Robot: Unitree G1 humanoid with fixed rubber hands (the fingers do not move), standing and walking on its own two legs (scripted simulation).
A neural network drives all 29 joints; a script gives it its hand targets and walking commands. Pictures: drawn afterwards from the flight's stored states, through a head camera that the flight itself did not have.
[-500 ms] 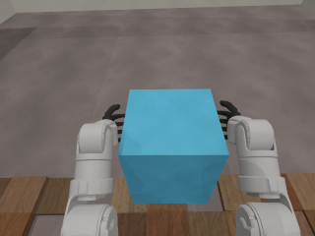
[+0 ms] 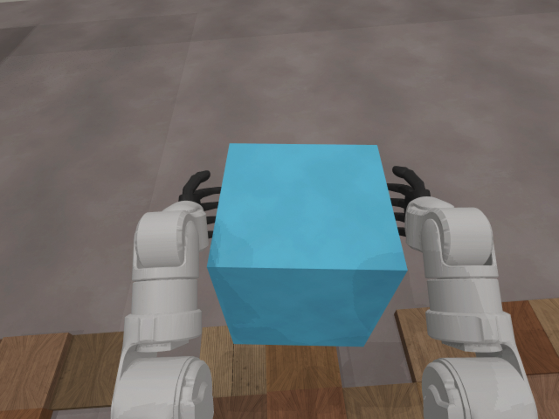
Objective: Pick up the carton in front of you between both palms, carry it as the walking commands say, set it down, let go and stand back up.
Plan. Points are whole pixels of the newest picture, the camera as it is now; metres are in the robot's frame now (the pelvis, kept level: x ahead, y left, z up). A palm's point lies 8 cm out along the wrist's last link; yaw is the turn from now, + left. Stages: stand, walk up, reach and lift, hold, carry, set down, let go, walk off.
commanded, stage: carry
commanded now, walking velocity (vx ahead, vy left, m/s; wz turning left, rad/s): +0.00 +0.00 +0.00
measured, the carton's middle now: (300, 251) +0.37 +0.00 +0.03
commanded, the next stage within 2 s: none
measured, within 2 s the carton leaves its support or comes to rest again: neither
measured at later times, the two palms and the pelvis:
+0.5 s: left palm (216, 129) +0.51 +0.11 +0.15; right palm (418, 134) +0.48 -0.18 +0.14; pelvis +0.12 +0.01 +0.03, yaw +0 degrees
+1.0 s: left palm (169, 121) +0.51 +0.18 +0.17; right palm (371, 104) +0.52 -0.12 +0.17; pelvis +0.17 +0.02 +0.04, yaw +1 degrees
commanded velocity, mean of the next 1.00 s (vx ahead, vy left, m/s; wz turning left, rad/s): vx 0.00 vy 0.00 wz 0.00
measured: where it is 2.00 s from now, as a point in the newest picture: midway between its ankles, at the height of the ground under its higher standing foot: outside the picture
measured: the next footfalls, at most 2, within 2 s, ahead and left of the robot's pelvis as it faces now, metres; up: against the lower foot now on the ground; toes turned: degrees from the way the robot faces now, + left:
left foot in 0.12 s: +0.04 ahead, +0.09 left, +0.05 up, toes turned +3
right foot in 0.44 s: +0.22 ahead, -0.05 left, +0.05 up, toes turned +0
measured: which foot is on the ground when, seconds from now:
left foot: up 0.00-0.10, down 0.12-0.46, up 0.48-0.84, down 0.86-1.00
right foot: down 0.00-0.28, up 0.30-0.42, down 0.44-1.00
